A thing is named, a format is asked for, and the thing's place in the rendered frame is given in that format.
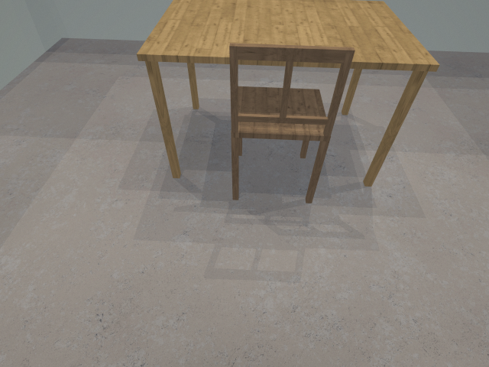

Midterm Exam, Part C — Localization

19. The chair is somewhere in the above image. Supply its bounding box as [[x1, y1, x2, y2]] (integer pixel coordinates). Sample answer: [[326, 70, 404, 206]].
[[229, 43, 355, 203]]

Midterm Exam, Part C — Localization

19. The table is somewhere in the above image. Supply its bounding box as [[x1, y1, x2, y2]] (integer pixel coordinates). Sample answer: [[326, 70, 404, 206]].
[[137, 0, 439, 187]]

